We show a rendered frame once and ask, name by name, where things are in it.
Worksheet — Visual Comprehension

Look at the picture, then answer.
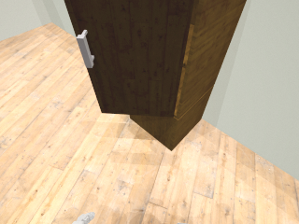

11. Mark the handle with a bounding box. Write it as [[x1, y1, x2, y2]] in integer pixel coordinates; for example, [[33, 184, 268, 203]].
[[76, 30, 94, 68]]

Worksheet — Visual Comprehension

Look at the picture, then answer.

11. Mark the cupboard door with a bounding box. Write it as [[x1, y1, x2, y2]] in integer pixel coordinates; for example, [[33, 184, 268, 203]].
[[64, 0, 194, 118]]

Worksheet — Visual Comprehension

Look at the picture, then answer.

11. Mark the left robot hand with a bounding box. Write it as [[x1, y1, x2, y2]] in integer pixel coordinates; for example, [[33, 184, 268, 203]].
[[72, 212, 95, 224]]

